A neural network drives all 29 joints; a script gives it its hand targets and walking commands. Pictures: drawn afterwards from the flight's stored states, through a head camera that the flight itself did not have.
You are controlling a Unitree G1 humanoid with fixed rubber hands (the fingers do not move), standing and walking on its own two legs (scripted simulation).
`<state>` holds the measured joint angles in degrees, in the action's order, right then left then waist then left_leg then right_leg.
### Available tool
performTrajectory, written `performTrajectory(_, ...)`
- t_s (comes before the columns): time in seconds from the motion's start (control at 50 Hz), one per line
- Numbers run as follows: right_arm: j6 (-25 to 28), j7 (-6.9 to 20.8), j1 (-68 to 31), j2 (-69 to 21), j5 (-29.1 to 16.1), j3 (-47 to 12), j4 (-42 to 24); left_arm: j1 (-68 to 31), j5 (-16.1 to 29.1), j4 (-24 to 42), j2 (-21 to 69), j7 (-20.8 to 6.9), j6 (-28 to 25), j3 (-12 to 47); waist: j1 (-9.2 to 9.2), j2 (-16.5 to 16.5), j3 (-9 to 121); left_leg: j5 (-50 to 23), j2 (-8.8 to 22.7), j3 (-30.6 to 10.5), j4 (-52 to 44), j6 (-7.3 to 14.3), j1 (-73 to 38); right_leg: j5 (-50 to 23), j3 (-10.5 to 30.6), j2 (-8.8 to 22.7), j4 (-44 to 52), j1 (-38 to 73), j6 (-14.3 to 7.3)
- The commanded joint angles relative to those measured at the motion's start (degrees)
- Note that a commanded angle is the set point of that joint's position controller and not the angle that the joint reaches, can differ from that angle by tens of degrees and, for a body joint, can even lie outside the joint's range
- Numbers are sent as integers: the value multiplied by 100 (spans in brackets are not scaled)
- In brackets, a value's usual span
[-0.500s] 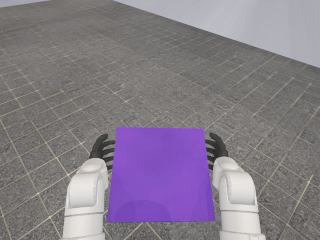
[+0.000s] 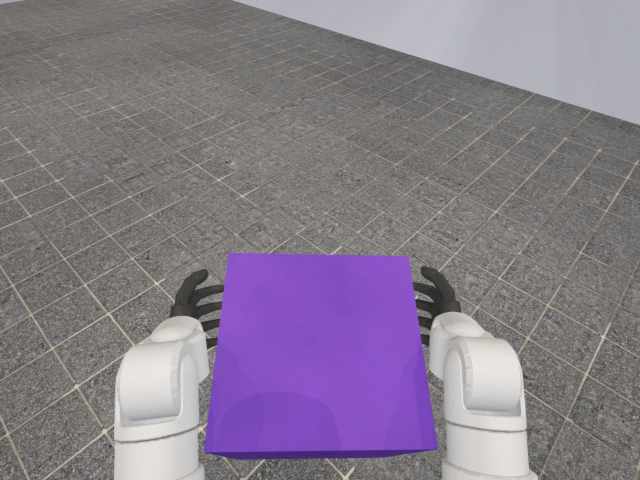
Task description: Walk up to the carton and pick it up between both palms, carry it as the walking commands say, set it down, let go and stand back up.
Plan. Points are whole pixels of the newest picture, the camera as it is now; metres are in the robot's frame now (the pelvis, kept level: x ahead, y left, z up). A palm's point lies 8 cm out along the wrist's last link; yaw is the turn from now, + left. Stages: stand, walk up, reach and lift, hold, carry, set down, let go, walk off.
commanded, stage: carry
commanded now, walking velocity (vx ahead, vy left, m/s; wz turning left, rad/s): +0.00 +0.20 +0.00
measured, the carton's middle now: (314, 367) +0.28 +0.01 +0.00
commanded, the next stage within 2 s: none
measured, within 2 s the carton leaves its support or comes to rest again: neither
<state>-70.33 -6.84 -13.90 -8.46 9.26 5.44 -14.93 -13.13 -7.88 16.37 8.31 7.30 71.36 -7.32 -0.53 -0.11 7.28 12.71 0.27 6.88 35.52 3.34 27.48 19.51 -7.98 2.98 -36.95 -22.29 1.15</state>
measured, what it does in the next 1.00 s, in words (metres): steps to the left: left foot, then right foot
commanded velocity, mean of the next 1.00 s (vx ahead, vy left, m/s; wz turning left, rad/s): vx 0.00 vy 0.20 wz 0.00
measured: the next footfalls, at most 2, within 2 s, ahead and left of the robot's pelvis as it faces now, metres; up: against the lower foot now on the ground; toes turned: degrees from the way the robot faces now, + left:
left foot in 0.32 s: +0.04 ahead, +0.21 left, +0.00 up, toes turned +7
right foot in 0.58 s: +0.00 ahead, +0.03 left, +0.00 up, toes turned -10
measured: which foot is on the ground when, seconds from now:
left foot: down 0.00-0.00, up 0.02-0.30, down 0.32-0.58, up 0.60-0.84, down 0.86-1.00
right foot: down 0.00-0.32, up 0.34-0.56, down 0.58-0.88, up 0.90-1.00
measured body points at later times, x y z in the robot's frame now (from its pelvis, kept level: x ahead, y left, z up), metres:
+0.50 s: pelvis -0.03 +0.11 +0.01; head -0.02 +0.12 +0.46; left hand +0.25 +0.27 +0.08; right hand +0.27 -0.02 +0.08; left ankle +0.00 +0.21 -0.72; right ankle -0.04 +0.00 -0.68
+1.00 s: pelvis -0.07 +0.24 +0.01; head -0.07 +0.26 +0.46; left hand +0.21 +0.40 +0.07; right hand +0.22 +0.11 +0.08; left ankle -0.04 +0.34 -0.72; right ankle -0.08 +0.10 -0.67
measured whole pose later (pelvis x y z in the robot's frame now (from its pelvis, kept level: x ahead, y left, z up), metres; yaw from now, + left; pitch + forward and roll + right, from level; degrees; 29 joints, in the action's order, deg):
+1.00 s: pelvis -0.07 +0.24 +0.01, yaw +0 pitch +4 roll +0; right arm -69.4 -8.3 -13.5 -8.4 8.4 4.6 -12.8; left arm -12.1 -7.7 16.2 8.1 8.5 70.8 -6.8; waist -1.1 1.7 4.8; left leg 14.5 2.1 7.0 33.6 2.3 23.5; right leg 31.5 -4.5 6.2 -58.3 -30.8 3.2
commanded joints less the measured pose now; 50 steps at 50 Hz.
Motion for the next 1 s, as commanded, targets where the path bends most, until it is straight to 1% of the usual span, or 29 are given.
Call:
performTrajectory(0.0, -22, 1609, -2096, -5561, -2454, -3828, 14, -2406, 2527, 45, 5368, -1810, -33, 3891, -72, 1314, 1279, 815, 233, -358, 883, -259, 1206, -1985, 3006, 2625, 1787, 2162, -640)
performTrajectory(0.02, -21, 1631, -2348, -5623, -2496, -3960, -105, -2378, 2485, -30, 5511, -1837, -71, 3805, -72, 1419, 1166, 1708, 333, -558, 1864, -261, 1201, -2651, 3112, 2948, 1753, 1748, -1120)
performTrajectory(0.04, 12, 1654, -2673, -5663, -2591, -4055, -159, -2603, 2518, 33, 5585, -1844, -91, 3844, -66, 915, 1035, 1485, 414, -792, 2294, -320, 1149, -2434, 2736, 2647, 1677, 1540, -1142)
performTrajectory(0.06, 54, 1665, -2841, -5705, -2672, -4116, -252, -2727, 2521, 101, 5597, -1848, -121, 3844, -51, 565, 956, 1162, 431, -785, 2478, -408, 1131, -2090, 2264, 2346, 1670, 1397, -1009)
performTrajectory(0.12, 73, 1632, -3003, -5758, -2828, -4236, -450, -2767, 2540, 281, 5594, -1829, -163, 3852, -42, 1084, 1006, 996, 266, -418, 1831, -577, 782, -2438, 1211, 1667, 1398, 1258, -647)
performTrajectory(0.22, -1, 1579, -2480, -5603, -2763, -4111, -294, -2273, 2402, 287, 5335, -1774, -107, 3847, -104, 1563, 1346, 977, 23, -14, 321, -597, 93, -3434, 1052, 1630, 983, 1551, -602)
performTrajectory(0.26, -14, 1587, -2332, -5598, -2738, -4091, -221, -2293, 2409, 322, 5329, -1756, -98, 3920, -21, 1410, 1430, 181, -80, 238, -927, -474, -593, -3312, 815, 1458, 578, 1405, -384)
performTrajectory(0.28, -10, 1599, -2296, -5578, -2727, -4075, -205, -2292, 2410, 333, 5334, -1751, -103, 3956, -10, 1027, 1557, -125, 74, 95, -1386, -419, -1282, -2932, 657, 1302, 169, 1033, -168)
performTrajectory(0.3, -2, 1616, -2278, -5558, -2724, -4043, -196, -2302, 2409, 304, 5313, -1745, -109, 4004, 9, 381, 1619, -781, 711, -563, -1506, -364, -2065, -1768, 519, 1143, -315, 219, 118)
performTrajectory(0.32, 38, 1626, -2164, -5487, -2657, -3982, -72, -2372, 2449, 367, 5381, -1771, -76, 4087, 42, -1346, 1539, -2985, 1694, -1649, -1217, 155, -2466, 414, -52, 359, -842, -959, 471)
performTrajectory(0.34, 71, 1634, -2190, -5557, -2620, -3878, 10, -2776, 2573, 411, 5382, -1790, -99, 4205, 120, -1720, 1641, -3588, 1820, -1638, -1040, 624, -2417, 1928, 82, 233, -1617, -1071, 351)
performTrajectory(0.36, 105, 1643, -2166, -5643, -2601, -3814, -35, -2917, 2673, 462, 5445, -1807, -137, 4253, 131, -1450, 1575, -3623, 1774, -1551, -995, 764, -2312, 1987, 167, 98, -2247, -1222, 244)
performTrajectory(0.4, 192, 1632, -2251, -5720, -2533, -3807, -166, -3168, 2870, 560, 5662, -1830, -202, 4396, 107, -1094, 1444, -2806, 1572, -1153, -1014, 732, -2034, 1441, 263, 194, -2496, -1216, 135)
performTrajectory(0.48, 226, 1568, -2293, -5668, -2517, -3824, -356, -2953, 2882, 566, 5592, -1784, -175, 4347, 77, -1010, 1585, -2183, 1343, -962, -935, 719, -1816, 699, -2, 17, -1036, -434, 58)
performTrajectory(0.52, 188, 1544, -2117, -5593, -2482, -3821, -284, -2654, 2794, 438, 5535, -1788, -147, 4235, -3, -787, 1642, -2212, 1195, -781, -563, 662, -1698, -243, -198, -18, 505, 329, 21)
performTrajectory(0.54, 170, 1538, -2048, -5559, -2485, -3827, -231, -2528, 2736, 370, 5504, -1803, -137, 4158, -25, -509, 1674, -1983, 1024, -691, -221, 477, -1341, -829, 128, 285, 1189, 966, 48)
performTrajectory(0.56, 152, 1539, -2070, -5555, -2498, -3850, -177, -2374, 2672, 296, 5460, -1826, -131, 4046, -92, 168, 1591, -1215, 856, -684, 338, 128, -333, -1309, 1218, 1208, 1568, 1817, -102)
performTrajectory(0.58, 96, 1542, -2130, -5544, -2510, -3967, -261, -2293, 2580, 83, 5406, -1851, -180, 3933, -70, 1682, 1217, 1256, 225, -162, 1159, -226, 887, -3340, 2849, 2761, 1644, 2136, -876)
performTrajectory(0.6, 83, 1565, -2371, -5565, -2549, -4062, -303, -2305, 2568, 23, 5543, -1864, -173, 3904, -81, 1468, 1246, 1870, 358, -597, 2152, -248, 928, -3448, 2812, 2845, 1540, 1942, -1226)
performTrajectory(0.64, 129, 1627, -2742, -5649, -2692, -4149, -437, -2517, 2561, 61, 5648, -1856, -190, 3887, -71, 520, 1003, 1324, 470, -802, 2475, -418, 974, -2336, 2045, 2342, 1625, 1539, -1080)
performTrajectory(0.7, 127, 1637, -2981, -5708, -2864, -4258, -597, -2704, 2538, 294, 5649, -1803, -230, 3911, -62, 1023, 1008, 1120, 310, -411, 1670, -575, 561, -2420, 1052, 1703, 1407, 1251, -699)
performTrajectory(0.78, 22, 1609, -2581, -5543, -2803, -4103, -373, -2302, 2384, 221, 5382, -1735, -151, 3867, -114, 1442, 1267, 1048, 87, -27, 463, -609, -51, -2940, 910, 1667, 1124, 1363, -618)
performTrajectory(0.82, -17, 1622, -2388, -5535, -2764, -4058, -238, -2280, 2363, 212, 5350, -1720, -117, 3908, -24, 1330, 1343, 360, -20, 228, -731, -518, -641, -2827, 696, 1498, 723, 1261, -402)
performTrajectory(0.84, -21, 1637, -2343, -5520, -2759, -4040, -198, -2269, 2353, 220, 5357, -1721, -112, 3936, -7, 957, 1439, 98, 95, 111, -1243, -471, -1255, -2480, 533, 1322, 297, 931, -175)
performTrajectory(0.86, -19, 1654, -2328, -5520, -2757, -3998, -180, -2291, 2350, 207, 5353, -1721, -112, 3977, 14, 254, 1488, -468, 716, -568, -1495, -399, -1941, -1459, 347, 1132, -266, 198, 103)
performTrajectory(0.88, 16, 1664, -2234, -5449, -2702, -3913, -53, -2426, 2416, 308, 5418, -1749, -68, 4068, 68, -1516, 1367, -2106, 1773, -1911, -1536, 116, -2134, 790, -185, 277, -910, -968, 453)
performTrajectory(0.9, 41, 1674, -2299, -5525, -2685, -3807, 7, -2772, 2535, 281, 5436, -1763, -91, 4170, 121, -1730, 1422, -2570, 1829, -1817, -1310, 569, -2088, 1908, 104, 208, -1884, -1056, 325)
performTrajectory(0.94, 102, 1679, -2278, -5662, -2611, -3766, -105, -3002, 2738, 364, 5613, -1801, -164, 4304, 127, -1051, 1318, -2300, 1677, -1415, -1215, 717, -1911, 1686, 328, 158, -2840, -1284, 167)
performTrajectory(0.98, 169, 1657, -2445, -5730, -2570, -3763, -250, -3231, 2844, 479, 5718, -1797, -190, 4366, 85, -900, 1340, -1626, 1450, -1104, -1244, 636, -1870, 1144, 293, 192, -2725, -1264, 141)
